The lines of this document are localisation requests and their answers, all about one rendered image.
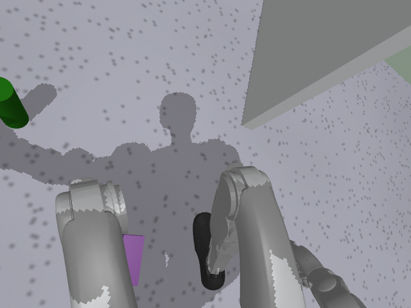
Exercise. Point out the right robot arm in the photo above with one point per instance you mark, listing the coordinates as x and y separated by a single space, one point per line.
330 290

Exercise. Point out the right robot hand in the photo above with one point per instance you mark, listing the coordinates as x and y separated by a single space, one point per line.
306 262

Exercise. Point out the right robot foot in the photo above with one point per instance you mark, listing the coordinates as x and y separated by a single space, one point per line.
202 237

